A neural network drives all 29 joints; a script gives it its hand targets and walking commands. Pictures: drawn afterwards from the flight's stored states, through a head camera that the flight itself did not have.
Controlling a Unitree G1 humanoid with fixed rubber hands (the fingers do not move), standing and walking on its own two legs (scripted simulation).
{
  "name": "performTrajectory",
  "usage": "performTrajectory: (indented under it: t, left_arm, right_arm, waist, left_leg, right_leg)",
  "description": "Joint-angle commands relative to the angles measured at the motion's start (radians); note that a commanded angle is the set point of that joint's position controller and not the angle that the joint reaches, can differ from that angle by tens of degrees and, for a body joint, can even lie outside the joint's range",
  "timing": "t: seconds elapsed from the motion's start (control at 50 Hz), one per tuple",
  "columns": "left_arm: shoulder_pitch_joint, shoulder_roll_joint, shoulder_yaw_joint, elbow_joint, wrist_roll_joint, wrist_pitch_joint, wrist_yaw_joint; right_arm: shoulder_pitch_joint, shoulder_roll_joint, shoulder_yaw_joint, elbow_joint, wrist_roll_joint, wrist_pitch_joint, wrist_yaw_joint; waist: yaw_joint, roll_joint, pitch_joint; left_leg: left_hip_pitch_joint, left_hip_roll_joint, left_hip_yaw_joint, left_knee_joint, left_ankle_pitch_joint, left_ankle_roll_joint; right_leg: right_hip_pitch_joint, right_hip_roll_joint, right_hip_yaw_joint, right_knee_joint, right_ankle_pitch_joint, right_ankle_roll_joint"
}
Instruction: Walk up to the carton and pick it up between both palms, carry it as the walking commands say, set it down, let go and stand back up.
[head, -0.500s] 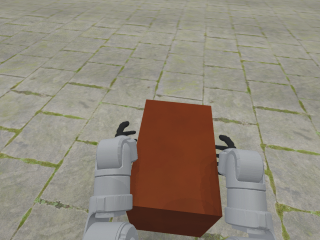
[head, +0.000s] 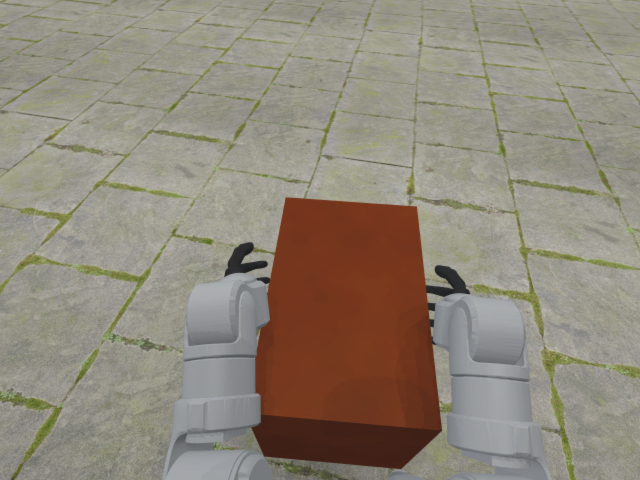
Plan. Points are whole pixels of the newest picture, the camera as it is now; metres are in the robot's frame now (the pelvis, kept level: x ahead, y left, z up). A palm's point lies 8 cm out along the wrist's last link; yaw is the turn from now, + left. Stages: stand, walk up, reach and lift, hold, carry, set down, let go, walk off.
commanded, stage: carry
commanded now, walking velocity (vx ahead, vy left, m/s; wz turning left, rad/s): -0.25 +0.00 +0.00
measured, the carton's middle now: (341, 329) +0.33 +0.01 +0.01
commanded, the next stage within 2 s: none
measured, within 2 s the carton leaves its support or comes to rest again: neither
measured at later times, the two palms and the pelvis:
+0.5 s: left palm (173, 467) +0.14 +0.16 +0.08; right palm out of the picture +0.13 -0.09 +0.08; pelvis -0.18 +0.02 +0.00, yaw +1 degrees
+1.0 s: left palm out of the picture -0.04 +0.18 +0.09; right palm out of the picture -0.05 -0.08 +0.08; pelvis -0.36 +0.03 +0.00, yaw +2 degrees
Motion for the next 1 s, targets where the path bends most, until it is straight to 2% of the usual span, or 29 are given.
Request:
performTrajectory:
  t: [0.0,0.06,0.08,0.1,0.12,0.14,0.18,0.24,0.3,0.32,0.34,0.36,0.38,0.44,0.46,0.58,0.6,0.62,0.64,0.66,0.68,0.72,0.84,0.86,0.88,0.9,0.92,0.94,0.98]
  left_arm:
    - [-0.685,-1.112,-0.681,-0.168,-0.487,0.043,-0.454]
    - [-0.565,-1.065,-0.657,-0.081,-0.446,0.07,-0.454]
    - [-0.545,-1.063,-0.638,-0.054,-0.441,0.07,-0.461]
    - [-0.538,-1.055,-0.633,-0.013,-0.432,0.07,-0.468]
    - [-0.476,-1.066,-0.625,0.01,-0.42,0.068,-0.474]
    - [-0.518,-1.071,-0.637,-0.041,-0.422,0.062,-0.475]
    - [-0.533,-1.062,-0.631,-0.051,-0.403,0.059,-0.478]
    - [-0.544,-1.047,-0.584,-0.001,-0.384,0.06,-0.477]
    - [-0.521,-1.033,-0.584,0.014,-0.38,0.068,-0.468]
    - [-0.496,-1.037,-0.576,0.044,-0.374,0.069,-0.469]
    - [-0.509,-1.028,-0.584,0.019,-0.38,0.065,-0.462]
    - [-0.539,-1.026,-0.599,-0.025,-0.394,0.06,-0.459]
    - [-0.565,-1.06,-0.617,-0.047,-0.413,0.058,-0.461]
    - [-0.668,-1.12,-0.694,-0.153,-0.465,0.029,-0.464]
    - [-0.711,-1.125,-0.706,-0.181,-0.495,0.03,-0.467]
    - [-0.602,-1.054,-0.695,-0.135,-0.473,0.065,-0.453]
    - [-0.537,-1.074,-0.687,-0.083,-0.457,0.07,-0.458]
    - [-0.57,-1.067,-0.669,-0.069,-0.454,0.069,-0.463]
    - [-0.541,-1.058,-0.654,-0.043,-0.444,0.064,-0.469]
    - [-0.499,-1.065,-0.645,-0.035,-0.43,0.062,-0.475]
    - [-0.526,-1.082,-0.655,-0.067,-0.429,0.056,-0.476]
    - [-0.53,-1.048,-0.638,-0.055,-0.402,0.055,-0.477]
    - [-0.478,-1.029,-0.589,0.007,-0.37,0.065,-0.466]
    - [-0.48,-1.027,-0.593,0.016,-0.37,0.065,-0.464]
    - [-0.427,-1.018,-0.579,0.06,-0.355,0.066,-0.462]
    - [-0.459,-1.018,-0.597,0.029,-0.372,0.064,-0.46]
    - [-0.508,-1.03,-0.615,-0.037,-0.393,0.058,-0.46]
    - [-0.534,-1.068,-0.651,-0.065,-0.409,0.046,-0.46]
    - [-0.621,-1.103,-0.69,-0.126,-0.445,0.029,-0.465]
  right_arm:
    - [-0.871,0.964,0.609,-0.26,0.5,-0.072,0.364]
    - [-0.765,0.937,0.607,-0.157,0.476,-0.053,0.366]
    - [-0.791,0.926,0.622,-0.189,0.481,-0.058,0.361]
    - [-0.828,0.929,0.623,-0.203,0.485,-0.058,0.365]
    - [-0.841,0.934,0.631,-0.207,0.494,-0.06,0.366]
    - [-0.804,0.973,0.638,-0.17,0.488,-0.063,0.371]
    - [-0.888,0.986,0.655,-0.205,0.517,-0.071,0.38]
    - [-0.988,0.986,0.692,-0.233,0.549,-0.07,0.377]
    - [-0.872,0.976,0.661,-0.151,0.525,-0.052,0.373]
    - [-0.881,0.984,0.657,-0.159,0.522,-0.056,0.375]
    - [-0.886,0.978,0.658,-0.179,0.52,-0.059,0.376]
    - [-0.876,0.953,0.648,-0.193,0.516,-0.07,0.377]
    - [-0.849,0.96,0.639,-0.21,0.506,-0.076,0.375]
    - [-0.906,0.993,0.648,-0.316,0.525,-0.099,0.376]
    - [-0.919,0.979,0.636,-0.338,0.518,-0.099,0.373]
    - [-0.775,0.936,0.618,-0.192,0.476,-0.065,0.361]
    - [-0.756,0.914,0.616,-0.216,0.463,-0.064,0.359]
    - [-0.782,0.932,0.629,-0.193,0.471,-0.064,0.358]
    - [-0.811,0.923,0.633,-0.23,0.474,-0.068,0.361]
    - [-0.839,0.937,0.64,-0.238,0.492,-0.07,0.364]
    - [-0.831,0.977,0.66,-0.241,0.492,-0.075,0.366]
    - [-0.91,0.97,0.687,-0.252,0.521,-0.081,0.373]
    - [-0.888,0.957,0.697,-0.218,0.534,-0.055,0.371]
    - [-0.865,0.971,0.682,-0.182,0.525,-0.055,0.372]
    - [-0.845,0.96,0.68,-0.17,0.516,-0.057,0.376]
    - [-0.836,0.94,0.667,-0.177,0.504,-0.065,0.376]
    - [-0.802,0.95,0.661,-0.177,0.502,-0.068,0.377]
    - [-0.788,0.976,0.652,-0.189,0.509,-0.081,0.387]
    - [-0.862,0.99,0.655,-0.276,0.517,-0.097,0.379]
  waist:
    - [-0.013,0.317,-0.485]
    - [0.0,0.239,-0.53]
    - [0.002,0.072,-0.567]
    - [0.0,-0.192,-0.509]
    - [0.012,-0.309,-0.475]
    - [0.008,-0.228,-0.459]
    - [0.003,-0.145,-0.405]
    - [-0.006,-0.24,-0.386]
    - [-0.011,-0.249,-0.536]
    - [-0.021,-0.218,-0.564]
    - [-0.028,-0.057,-0.629]
    - [-0.027,0.268,-0.603]
    - [-0.027,0.355,-0.604]
    - [-0.024,0.208,-0.487]
    - [-0.021,0.229,-0.46]
    - [-0.005,0.289,-0.58]
    - [-0.001,0.216,-0.572]
    - [-0.001,0.047,-0.537]
    - [0.0,-0.227,-0.514]
    - [0.011,-0.281,-0.486]
    - [0.014,-0.213,-0.456]
    - [0.002,-0.143,-0.418]
    - [-0.006,-0.298,-0.541]
    - [-0.019,-0.236,-0.567]
    - [-0.024,-0.129,-0.602]
    - [-0.031,0.156,-0.613]
    - [-0.019,0.375,-0.598]
    - [-0.031,0.275,-0.596]
    - [-0.022,0.229,-0.504]
  left_leg:
    - [0.114,0.248,-0.156,-0.333,0.184,0.138]
    - [0.163,0.215,-0.127,-0.226,0.192,0.087]
    - [0.096,0.154,-0.075,-0.14,0.145,0.034]
    - [-0.09,0.018,0.038,0.025,-0.137,-0.031]
    - [-0.131,-0.032,0.104,0.281,-0.337,-0.043]
    - [-0.112,-0.02,0.046,0.408,-0.276,-0.032]
    - [-0.05,-0.003,0.025,0.472,-0.174,-0.014]
    - [0.015,-0.008,0.086,0.278,-0.18,-0.019]
    - [0.116,-0.038,0.11,-0.084,-0.151,-0.011]
    - [0.201,-0.023,0.073,-0.227,-0.095,-0.006]
    - [0.345,0.092,-0.079,-0.293,0.07,0.027]
    - [0.416,0.365,-0.411,-0.336,0.435,0.12]
    - [0.402,0.477,-0.439,-0.278,0.727,0.235]
    - [0.1,0.308,-0.233,-0.348,0.26,0.191]
    - [0.042,0.279,-0.206,-0.366,0.108,0.177]
    - [0.236,0.255,-0.145,-0.285,0.248,0.119]
    - [0.19,0.22,-0.097,-0.23,0.195,0.078]
    - [0.067,0.129,-0.021,-0.111,0.077,0.019]
    - [-0.118,0.004,0.061,0.045,-0.207,-0.042]
    - [-0.129,-0.014,0.089,0.27,-0.33,-0.048]
    - [-0.147,-0.006,0.041,0.391,-0.262,-0.04]
    - [-0.06,-0.001,0.036,0.476,-0.185,-0.027]
    - [0.079,-0.034,0.111,-0.071,-0.145,-0.023]
    - [0.156,-0.033,0.1,-0.21,-0.062,-0.012]
    - [0.298,0.073,-0.03,-0.288,0.122,0.002]
    - [0.409,0.31,-0.314,-0.318,0.495,0.083]
    - [0.423,0.477,-0.434,-0.3,0.81,0.18]
    - [0.31,0.43,-0.325,-0.292,0.641,0.233]
    - [0.123,0.306,-0.25,-0.4,0.07,0.171]
  right_leg:
    - [0.122,-0.012,-0.051,-0.01,-0.006,-0.011]
    - [0.279,-0.012,-0.02,-0.388,0.126,-0.031]
    - [0.373,-0.094,0.129,-0.509,0.173,-0.061]
    - [0.403,-0.299,0.434,-0.563,0.343,-0.126]
    - [0.287,-0.441,0.512,-0.594,0.441,-0.224]
    - [0.205,-0.414,0.435,-0.589,0.336,-0.252]
    - [0.115,-0.316,0.3,-0.576,0.239,-0.203]
    - [0.139,-0.248,0.228,-0.57,0.342,-0.155]
    - [0.321,-0.223,0.183,-0.42,0.672,-0.144]
    - [0.304,-0.193,0.163,-0.354,0.647,-0.117]
    - [0.203,-0.147,0.137,-0.262,0.475,-0.071]
    - [-0.021,-0.021,0.05,-0.12,0.046,-0.004]
    - [-0.082,0.011,0.001,0.068,-0.183,0.018]
    - [0.05,0.012,-0.021,0.323,-0.042,0.005]
    - [0.07,0.007,-0.024,0.314,-0.012,0.007]
    - [0.255,-0.002,-0.075,-0.304,0.055,-0.023]
    - [0.32,-0.018,-0.013,-0.431,0.126,-0.033]
    - [0.392,-0.124,0.176,-0.559,0.138,-0.055]
    - [0.429,-0.34,0.489,-0.578,0.371,-0.139]
    - [0.327,-0.451,0.493,-0.563,0.538,-0.232]
    - [0.28,-0.43,0.409,-0.524,0.592,-0.268]
    - [0.179,-0.313,0.273,-0.519,0.493,-0.215]
    - [0.38,-0.229,0.188,-0.384,0.826,-0.15]
    - [0.364,-0.2,0.159,-0.334,0.812,-0.124]
    - [0.263,-0.151,0.124,-0.239,0.654,-0.076]
    - [0.05,-0.047,0.069,-0.104,0.231,-0.016]
    - [-0.055,0.017,0.007,0.063,-0.172,0.026]
    - [0.003,0.001,0.039,0.209,-0.169,-0.003]
    - [0.059,0.005,-0.011,0.299,-0.044,0.0]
